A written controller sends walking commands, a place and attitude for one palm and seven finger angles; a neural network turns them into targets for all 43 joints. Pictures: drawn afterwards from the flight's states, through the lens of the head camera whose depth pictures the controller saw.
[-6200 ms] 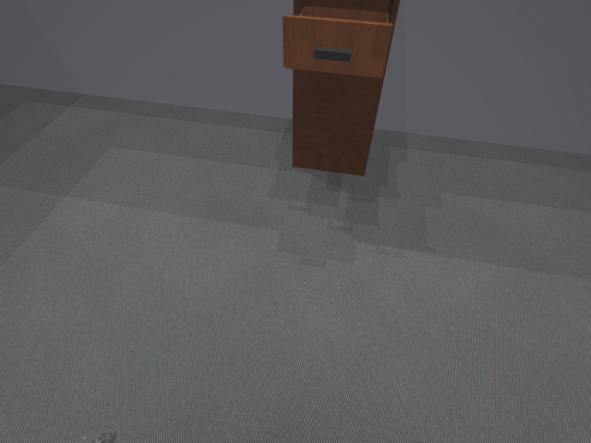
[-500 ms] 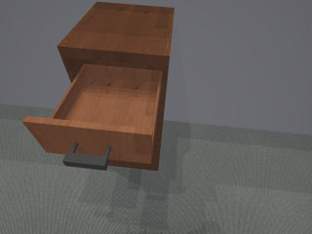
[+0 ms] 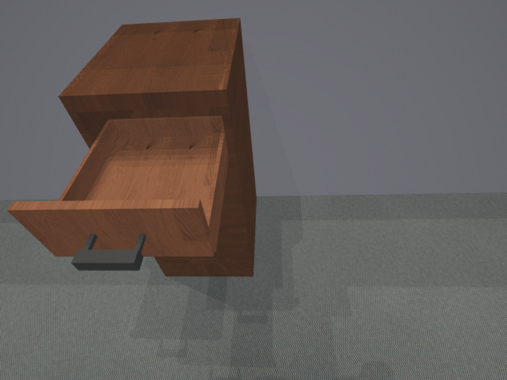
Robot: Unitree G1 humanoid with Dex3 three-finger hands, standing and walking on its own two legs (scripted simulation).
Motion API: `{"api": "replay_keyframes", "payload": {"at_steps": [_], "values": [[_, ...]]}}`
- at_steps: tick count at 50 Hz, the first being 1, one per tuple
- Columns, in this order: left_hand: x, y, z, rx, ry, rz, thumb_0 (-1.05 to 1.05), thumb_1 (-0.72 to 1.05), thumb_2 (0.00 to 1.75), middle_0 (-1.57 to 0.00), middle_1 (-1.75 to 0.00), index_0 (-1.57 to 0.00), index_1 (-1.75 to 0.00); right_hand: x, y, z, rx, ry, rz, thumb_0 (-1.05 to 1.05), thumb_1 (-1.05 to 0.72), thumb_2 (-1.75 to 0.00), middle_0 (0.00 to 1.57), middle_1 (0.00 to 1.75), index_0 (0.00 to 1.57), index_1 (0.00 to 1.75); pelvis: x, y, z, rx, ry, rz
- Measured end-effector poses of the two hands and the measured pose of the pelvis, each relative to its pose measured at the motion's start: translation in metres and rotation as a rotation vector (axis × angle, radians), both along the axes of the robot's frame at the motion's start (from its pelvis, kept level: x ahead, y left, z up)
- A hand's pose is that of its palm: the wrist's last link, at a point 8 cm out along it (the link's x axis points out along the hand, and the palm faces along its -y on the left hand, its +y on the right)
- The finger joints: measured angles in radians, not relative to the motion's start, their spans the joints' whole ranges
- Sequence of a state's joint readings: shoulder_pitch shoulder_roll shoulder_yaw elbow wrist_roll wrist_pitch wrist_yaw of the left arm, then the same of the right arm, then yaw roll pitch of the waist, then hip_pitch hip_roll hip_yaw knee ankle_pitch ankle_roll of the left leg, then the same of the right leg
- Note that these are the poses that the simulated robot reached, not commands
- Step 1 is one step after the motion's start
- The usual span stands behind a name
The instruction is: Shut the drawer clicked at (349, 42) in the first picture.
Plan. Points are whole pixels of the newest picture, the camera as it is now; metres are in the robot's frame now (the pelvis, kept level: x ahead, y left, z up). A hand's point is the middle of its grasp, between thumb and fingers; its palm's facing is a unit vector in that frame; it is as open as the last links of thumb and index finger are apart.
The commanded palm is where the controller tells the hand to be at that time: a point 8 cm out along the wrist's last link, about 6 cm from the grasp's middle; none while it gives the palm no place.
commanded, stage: come to a stop and stand still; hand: left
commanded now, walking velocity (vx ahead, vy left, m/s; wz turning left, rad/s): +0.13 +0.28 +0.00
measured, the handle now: (112, 249) +0.33 +0.29 +0.00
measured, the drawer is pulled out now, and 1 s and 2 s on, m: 0.30 0.30 0.30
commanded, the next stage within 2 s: look again from close up in 0.84 s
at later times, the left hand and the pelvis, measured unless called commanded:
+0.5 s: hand out of the picture -0.06 +0.24 -0.18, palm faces +0.11 -0.97 -0.22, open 7.4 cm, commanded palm none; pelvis -0.03 +0.05 +0.00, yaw +1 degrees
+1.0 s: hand out of the picture -0.03 +0.23 -0.17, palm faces +0.01 -0.98 -0.19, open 7.4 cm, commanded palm none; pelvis -0.02 +0.06 +0.01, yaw +0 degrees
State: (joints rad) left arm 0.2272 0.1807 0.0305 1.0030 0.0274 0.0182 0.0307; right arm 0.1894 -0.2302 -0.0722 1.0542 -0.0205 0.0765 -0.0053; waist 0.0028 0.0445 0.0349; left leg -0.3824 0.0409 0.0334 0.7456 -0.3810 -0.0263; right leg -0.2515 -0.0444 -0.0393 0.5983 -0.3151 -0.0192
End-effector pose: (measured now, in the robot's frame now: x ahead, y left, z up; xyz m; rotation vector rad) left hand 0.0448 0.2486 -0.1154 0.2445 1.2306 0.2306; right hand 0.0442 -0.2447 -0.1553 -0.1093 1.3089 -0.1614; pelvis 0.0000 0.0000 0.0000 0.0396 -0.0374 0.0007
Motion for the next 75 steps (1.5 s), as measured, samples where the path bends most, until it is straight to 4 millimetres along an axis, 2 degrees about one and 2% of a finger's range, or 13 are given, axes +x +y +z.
{"api": "replay_keyframes", "payload": {"at_steps": [5, 11, 15, 19, 24, 27, 35, 47, 50, 55, 61, 68, 75], "values": [[-0.010, -0.021, 0.009, -0.035, -0.002, 0.010, 0.00, 0.91, 0.90, -0.20, -0.30, -0.20, -0.30, -0.034, -0.015, 0.011, -0.005, 0.062, 0.007, 0.01, -0.91, -0.90, 0.20, 0.30, 0.20, 0.30, -0.006, -0.007, 0.012, 0.016, 0.014, 0.008], [-0.039, -0.016, 0.011, -0.031, 0.023, 0.061, 0.01, 0.92, 0.90, -0.21, -0.30, -0.20, -0.30, -0.057, -0.017, 0.016, -0.024, 0.141, 0.039, 0.01, -0.91, -0.90, 0.20, 0.30, 0.20, 0.30, -0.014, -0.004, 0.016, 0.018, 0.024, 0.031], [-0.069, -0.004, 0.005, -0.042, 0.084, 0.090, 0.00, 0.91, 0.90, -0.21, -0.30, -0.20, -0.30, -0.052, -0.004, 0.019, -0.032, 0.122, 0.059, 0.01, -0.91, -0.90, 0.20, 0.30, 0.20, 0.30, -0.020, 0.006, 0.015, 0.013, 0.025, 0.033], [-0.097, 0.013, -0.007, -0.069, 0.156, 0.114, 0.01, 0.91, 0.90, -0.21, -0.30, -0.20, -0.30, -0.036, 0.020, 0.022, -0.045, 0.049, 0.072, 0.01, -0.91, -0.90, 0.20, 0.30, 0.20, 0.30, -0.026, 0.024, 0.011, -0.006, 0.023, 0.025], [-0.113, 0.035, -0.028, -0.103, 0.205, 0.126, 0.01, 0.91, 0.90, -0.21, -0.30, -0.20, -0.30, -0.029, 0.056, 0.024, -0.054, -0.013, 0.085, 0.01, -0.91, -0.90, 0.20, 0.30, 0.20, 0.30, -0.030, 0.044, 0.003, -0.032, 0.013, 0.026], [-0.110, 0.038, -0.028, -0.116, 0.202, 0.112, 0.01, 0.91, 0.90, -0.20, -0.29, -0.19, -0.30, -0.029, 0.069, 0.027, -0.057, -0.015, 0.079, 0.01, -0.93, -0.90, 0.20, 0.30, 0.20, 0.30, -0.029, 0.051, 0.007, -0.025, 0.012, 0.020], [-0.096, 0.031, -0.024, -0.140, 0.179, 0.062, 0.01, 0.91, 0.90, -0.20, -0.29, -0.19, -0.30, -0.037, 0.079, 0.021, -0.035, 0.000, 0.047, 0.01, -0.94, -0.90, 0.20, 0.30, 0.21, 0.30, -0.028, 0.062, 0.008, -0.031, 0.007, 0.007], [-0.077, 0.031, -0.023, -0.143, 0.177, 0.033, 0.01, 0.92, 0.90, -0.20, -0.29, -0.20, -0.30, -0.089, 0.094, 0.021, -0.004, 0.140, 0.004, 0.01, -0.92, -0.90, 0.20, 0.30, 0.20, 0.30, -0.024, 0.063, 0.011, -0.035, 0.020, 0.006], [-0.076, 0.034, -0.024, -0.123, 0.170, 0.011, 0.01, 0.92, 0.90, -0.20, -0.29, -0.20, -0.30, -0.094, 0.097, 0.016, 0.011, 0.147, 0.007, 0.01, -0.91, -0.90, 0.20, 0.30, 0.20, 0.30, -0.025, 0.065, 0.007, -0.044, 0.031, 0.008], [-0.070, 0.042, -0.021, -0.097, 0.161, 0.001, 0.01, 0.91, 0.90, -0.20, -0.29, -0.20, -0.30, -0.089, 0.102, 0.007, 0.034, 0.110, 0.018, 0.01, -0.91, -0.90, 0.20, 0.30, 0.20, 0.30, -0.019, 0.068, 0.002, -0.040, 0.030, 0.012], [-0.057, 0.046, -0.015, -0.068, 0.127, 0.003, 0.01, 0.91, 0.90, -0.20, -0.29, -0.20, -0.30, -0.070, 0.105, 0.002, 0.056, 0.061, 0.032, 0.01, -0.91, -0.90, 0.20, 0.30, 0.20, 0.30, -0.013, 0.066, 0.002, -0.030, 0.016, 0.005], [-0.044, 0.036, -0.011, -0.068, 0.101, -0.002, 0.00, 0.91, 0.90, -0.20, -0.29, -0.19, -0.30, -0.057, 0.090, 0.002, 0.042, 0.049, 0.041, 0.01, -0.92, -0.90, 0.20, 0.30, 0.20, 0.30, -0.010, 0.058, 0.004, -0.022, 0.010, -0.001], [-0.043, 0.026, -0.012, -0.076, 0.104, -0.001, 0.01, 0.92, 0.90, -0.20, -0.29, -0.20, -0.30, -0.051, 0.072, 0.006, 0.018, 0.053, 0.043, 0.01, -0.91, -0.90, 0.20, 0.30, 0.20, 0.30, -0.009, 0.047, 0.006, -0.021, 0.009, 0.000]]}}
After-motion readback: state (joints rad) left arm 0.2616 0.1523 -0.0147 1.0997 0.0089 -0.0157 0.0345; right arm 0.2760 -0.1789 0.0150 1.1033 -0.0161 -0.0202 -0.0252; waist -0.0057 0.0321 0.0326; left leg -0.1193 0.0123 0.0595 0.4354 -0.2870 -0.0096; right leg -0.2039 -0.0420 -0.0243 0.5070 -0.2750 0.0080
